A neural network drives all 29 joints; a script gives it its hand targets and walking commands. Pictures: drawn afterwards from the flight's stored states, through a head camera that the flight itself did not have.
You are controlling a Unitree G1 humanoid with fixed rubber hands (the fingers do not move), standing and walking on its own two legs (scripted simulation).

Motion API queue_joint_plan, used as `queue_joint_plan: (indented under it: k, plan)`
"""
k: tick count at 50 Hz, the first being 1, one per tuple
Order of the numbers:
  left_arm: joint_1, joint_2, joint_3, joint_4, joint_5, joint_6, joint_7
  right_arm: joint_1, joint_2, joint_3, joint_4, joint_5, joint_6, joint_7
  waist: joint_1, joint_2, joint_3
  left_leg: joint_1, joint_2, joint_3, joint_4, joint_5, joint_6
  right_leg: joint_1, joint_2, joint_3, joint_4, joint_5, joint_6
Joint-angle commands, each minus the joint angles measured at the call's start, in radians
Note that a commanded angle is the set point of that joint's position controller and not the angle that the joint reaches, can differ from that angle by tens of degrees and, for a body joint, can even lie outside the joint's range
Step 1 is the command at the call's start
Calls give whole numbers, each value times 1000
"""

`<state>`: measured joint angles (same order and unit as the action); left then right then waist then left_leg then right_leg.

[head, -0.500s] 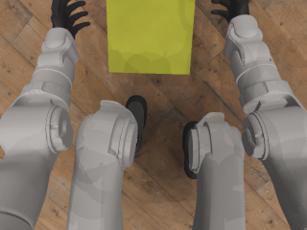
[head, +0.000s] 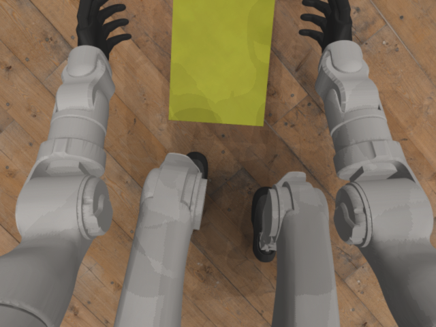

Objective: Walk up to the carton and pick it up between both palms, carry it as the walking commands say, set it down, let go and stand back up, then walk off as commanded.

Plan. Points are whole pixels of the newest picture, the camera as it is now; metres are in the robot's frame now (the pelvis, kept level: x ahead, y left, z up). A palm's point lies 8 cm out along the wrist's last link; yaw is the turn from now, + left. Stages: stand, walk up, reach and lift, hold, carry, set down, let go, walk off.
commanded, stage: set down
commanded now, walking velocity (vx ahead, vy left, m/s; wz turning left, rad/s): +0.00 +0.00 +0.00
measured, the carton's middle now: (220, 55) +0.53 +0.09 -0.34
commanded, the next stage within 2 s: let go in 1.04 s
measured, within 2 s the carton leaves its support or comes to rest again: neither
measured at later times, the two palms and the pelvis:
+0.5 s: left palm out of the picture +0.47 +0.28 +0.00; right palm out of the picture +0.53 -0.08 +0.01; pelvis +0.03 +0.01 +0.12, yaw +0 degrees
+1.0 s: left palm out of the picture +0.46 +0.28 +0.13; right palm out of the picture +0.53 -0.08 +0.14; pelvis +0.05 +0.02 +0.24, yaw +1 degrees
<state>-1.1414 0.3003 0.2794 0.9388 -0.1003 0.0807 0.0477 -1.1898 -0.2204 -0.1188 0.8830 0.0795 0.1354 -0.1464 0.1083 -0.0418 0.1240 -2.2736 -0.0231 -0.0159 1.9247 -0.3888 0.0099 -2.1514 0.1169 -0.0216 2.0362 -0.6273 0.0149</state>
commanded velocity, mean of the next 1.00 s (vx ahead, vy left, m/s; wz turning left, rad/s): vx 0.00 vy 0.00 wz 0.00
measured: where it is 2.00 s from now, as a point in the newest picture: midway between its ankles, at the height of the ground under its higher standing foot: (226, 219)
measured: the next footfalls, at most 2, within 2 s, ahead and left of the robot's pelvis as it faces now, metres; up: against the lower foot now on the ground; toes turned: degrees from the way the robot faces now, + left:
none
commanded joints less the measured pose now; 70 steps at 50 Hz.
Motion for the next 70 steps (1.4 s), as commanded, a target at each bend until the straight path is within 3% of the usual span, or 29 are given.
queue_joint_plan:
  k: [1, 3, 8, 11, 12, 14, 19, 21, 26, 28, 29, 30, 31, 33, 36, 41, 42, 45, 46, 47, 48, 50, 52, 59, 61, 62, 63, 68, 70]
  plan:
    - [-235, 146, 22, -235, 17, -25, 2, -256, -78, -29, -232, -21, -25, -10, 45, 26, -1117, 884, -13, 32, -138, 257, -22, 277, 13, -39, -250, 166, 18]
    - [-207, 115, 16, -157, 17, -13, -15, -212, -62, -18, -117, -29, -12, 1, 48, 38, -1056, 888, -8, 33, -151, 250, -30, 215, 5, -38, -272, 133, 15]
    - [-161, 90, 20, -260, 9, 2, -26, -203, -59, -38, -251, -49, -7, 5, 26, 37, -1174, 968, -18, 46, -223, 274, -35, 354, 13, -47, -347, 171, 20]
    - [-100, 102, 52, -210, 41, 10, -33, -138, -29, -13, -203, -34, 5, 9, 76, 24, -1121, 945, -19, 46, -271, 281, -27, 378, 8, -24, -401, 183, 20]
    - [-128, 104, 54, -296, 25, 5, -35, -142, -43, -51, -252, -65, -5, 12, 19, -22, -1173, 980, -25, 29, -292, 299, -33, 408, 18, -52, -403, 213, 28]
    - [-109, 122, 80, -187, 51, 9, -40, -145, -10, -20, -177, -50, 5, 21, 56, -28, -1084, 974, -18, 35, -309, 251, -26, 370, 6, -41, -446, 146, 31]
    - [-96, 84, 52, -297, 50, 15, -43, -84, -37, -56, -206, -71, 11, 13, 24, 70, -1189, 1125, -24, 49, -403, 321, -45, 480, 14, -28, -543, 210, 25]
    - [-47, 80, 71, -280, 46, 6, -47, -85, 5, -42, -239, -76, -4, 22, 30, -42, -1105, 1032, -39, 43, -428, 316, -36, 539, 6, -18, -578, 237, 33]
    - [-38, 31, 46, -344, 51, 10, -56, -79, -48, -71, -316, -92, -12, 28, -4, 18, -1201, 1239, -31, 31, -525, 386, -46, 600, 8, -15, -678, 274, 27]
    - [-3, 58, 70, -286, 72, 13, -49, -58, 2, -62, -283, -83, -7, 37, 42, 20, -1129, 1270, -29, 14, -571, 421, -39, 546, 11, -20, -716, 268, 32]
    - [-22, 36, 69, -285, 65, 6, -52, -54, 4, -76, -259, -95, -17, 42, 9, 8, -1118, 1282, -27, 9, -591, 401, -39, 578, 6, -13, -735, 266, 29]
    - [40, 44, 91, -258, 109, 5, -49, -28, -15, -80, -236, -97, -19, 47, 59, 34, -1095, 1288, -29, 15, -619, 415, -38, 580, 4, 6, -762, 274, 26]
    - [35, 12, 64, -313, 76, -2, -50, -28, -10, -98, -286, -99, -30, 48, -5, 3, -1169, 1356, -30, -5, -631, 466, -41, 614, 11, -25, -765, 317, 30]
    - [-16, 42, 83, -354, 108, -12, -44, -2, -17, -103, -262, -99, -31, 56, 21, 74, -1181, 1446, -24, -7, -648, 509, -47, 576, 10, -4, -801, 308, 22]
    - [21, -10, 60, -393, 79, -21, -54, -5, 0, -84, -320, -109, -46, 59, -7, 9, -1223, 1491, -31, -19, -736, 523, -40, 721, 11, 2, -878, 365, 27]
    - [86, -41, 70, -324, 122, -21, -56, 31, 38, -83, -256, -110, -46, 77, 35, 48, -1071, 1520, -18, -1, -842, 452, -46, 732, -1, 22, -1004, 301, 8]
    - [79, -28, 78, -292, 120, -16, -55, 25, -1, -131, -228, -150, -47, 74, -4, 0, -1023, 1462, -15, -11, -860, 390, -50, 749, -11, 16, -1012, 276, 14]
    - [86, -49, 82, -346, 137, -36, -55, 59, 28, -127, -245, -154, -62, 78, 19, 23, -1042, 1536, -27, -20, -908, 478, -48, 786, -3, 20, -1048, 339, 9]
    - [93, -70, 67, -285, 131, -32, -62, 67, 37, -115, -190, -160, -60, 81, -18, 21, -1071, 1584, -14, -22, -901, 477, -50, 794, -4, 9, -1067, 329, 11]
    - [121, -55, 82, -275, 143, -37, -59, 46, 21, -129, -243, -149, -72, 78, 16, 49, -1027, 1617, -17, -29, -915, 530, -45, 751, -2, 19, -1081, 352, 10]
    - [102, -70, 75, -271, 143, -41, -56, 110, 35, -132, -158, -176, -75, 86, -29, 21, -1008, 1638, -7, -49, -938, 516, -49, 748, -3, 9, -1095, 341, 2]
    - [179, -46, 90, -203, 174, -47, -45, 117, 16, -135, -131, -185, -85, 83, 20, 47, -954, 1590, -8, -28, -966, 481, -51, 795, -18, 38, -1134, 319, -4]
    - [130, -57, 74, -281, 174, -64, -52, 91, 41, -136, -195, -182, -93, 81, 1, 61, -1030, 1630, -14, -25, -983, 480, -47, 876, -16, 25, -1140, 360, 4]
    - [409, -9, 44, -362, 208, -84, -86, 407, 106, -82, -312, -231, -101, 23, -2, 30, -1212, 1825, -7, -37, -1005, 760, -37, 1129, -25, 48, -1184, 619, 19]
    - [501, -57, -21, -402, 205, -66, -97, 505, 107, -78, -340, -237, -97, 21, -32, 75, -1156, 1965, 2, -73, -1037, 797, -38, 1071, -18, 31, -1236, 568, 16]
    - [498, -16, -1, -358, 212, -66, -95, 508, 84, -98, -324, -238, -94, 12, 2, 120, -1020, 1928, 2, -55, -1051, 778, -32, 1023, -25, 45, -1271, 543, 19]
    - [409, 11, 22, -439, 204, -83, -96, 446, 97, -93, -369, -231, -102, 19, -12, 57, -990, 1892, 10, -72, -1061, 708, -26, 1029, -27, 41, -1277, 496, 15]
    - [649, -28, -37, -419, 177, -83, -109, 668, 74, -81, -371, -219, -121, 50, -24, 125, -874, 1995, 26, -90, -1110, 747, -40, 1077, -46, 47, -1322, 456, -1]
    - [806, -62, -84, -458, 151, -95, -117, 797, 106, -37, -433, -199, -137, 64, -37, 82, -922, 2040, 20, -85, -1159, 722, -37, 1254, -42, 32, -1344, 502, 5]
